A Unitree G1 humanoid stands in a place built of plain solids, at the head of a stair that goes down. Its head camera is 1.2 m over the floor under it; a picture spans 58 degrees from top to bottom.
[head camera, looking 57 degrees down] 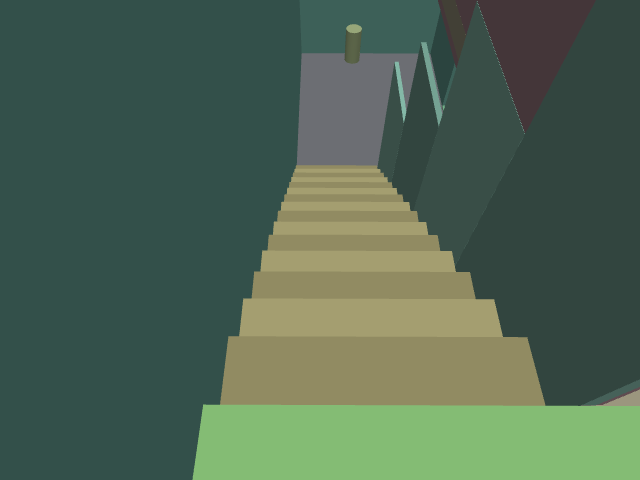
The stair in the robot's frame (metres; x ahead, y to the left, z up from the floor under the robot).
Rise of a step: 0.18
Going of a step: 0.23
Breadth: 1.00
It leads straight ahead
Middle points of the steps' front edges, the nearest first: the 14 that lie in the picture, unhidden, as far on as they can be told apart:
0.26 -0.19 0.00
0.51 -0.19 -0.18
0.74 -0.19 -0.37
0.96 -0.19 -0.55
1.19 -0.19 -0.73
1.41 -0.20 -0.92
1.64 -0.20 -1.10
1.86 -0.20 -1.28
2.09 -0.20 -1.47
2.31 -0.20 -1.65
2.54 -0.20 -1.83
2.76 -0.20 -2.02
2.98 -0.20 -2.20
3.21 -0.20 -2.38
